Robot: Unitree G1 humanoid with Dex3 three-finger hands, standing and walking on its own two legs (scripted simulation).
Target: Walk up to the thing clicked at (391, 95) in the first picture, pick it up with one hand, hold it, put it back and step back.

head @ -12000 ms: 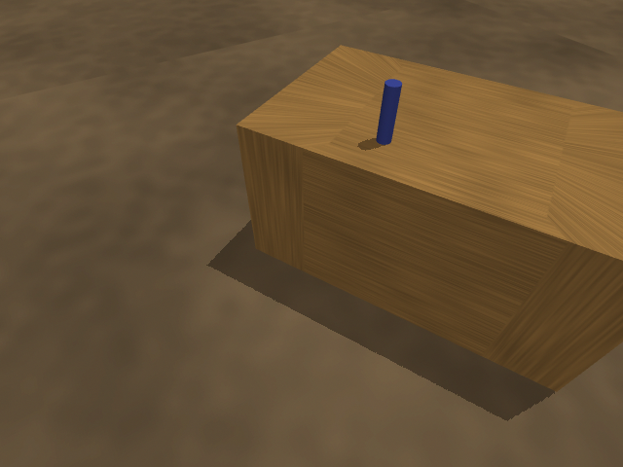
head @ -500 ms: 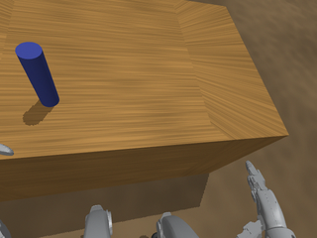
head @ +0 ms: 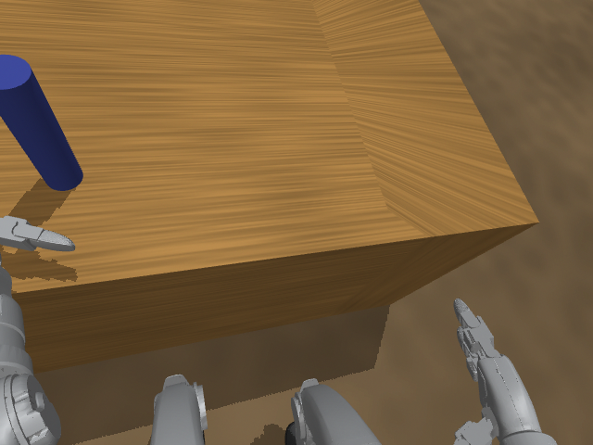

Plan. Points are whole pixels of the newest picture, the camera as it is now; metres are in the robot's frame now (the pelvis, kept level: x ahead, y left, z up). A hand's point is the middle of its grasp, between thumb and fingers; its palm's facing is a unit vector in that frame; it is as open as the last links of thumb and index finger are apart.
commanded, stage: close in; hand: left
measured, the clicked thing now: (39, 133) +0.52 +0.25 +0.04
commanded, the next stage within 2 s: rest palm in 0.14 s
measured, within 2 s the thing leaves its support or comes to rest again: leaves its support in 1.30 s
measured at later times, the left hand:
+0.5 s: hand (52, 169) +0.49 +0.25 +0.00, palm faces +0.28 -0.96 +0.02, open 16.8 cm
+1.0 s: hand (61, 163) +0.50 +0.24 +0.01, palm faces +0.27 -0.96 +0.02, open 6.9 cm
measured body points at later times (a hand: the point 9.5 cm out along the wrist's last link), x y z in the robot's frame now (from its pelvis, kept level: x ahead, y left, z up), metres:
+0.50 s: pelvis +0.01 -0.01 +0.00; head +0.16 +0.06 +0.42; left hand +0.47 +0.30 +0.01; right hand +0.18 -0.25 +0.03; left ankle +0.08 +0.11 -0.62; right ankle -0.01 -0.16 -0.62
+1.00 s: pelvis +0.02 -0.01 +0.01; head +0.16 +0.05 +0.43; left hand +0.48 +0.29 +0.01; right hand +0.18 -0.26 +0.03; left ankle +0.08 +0.11 -0.62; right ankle -0.01 -0.16 -0.62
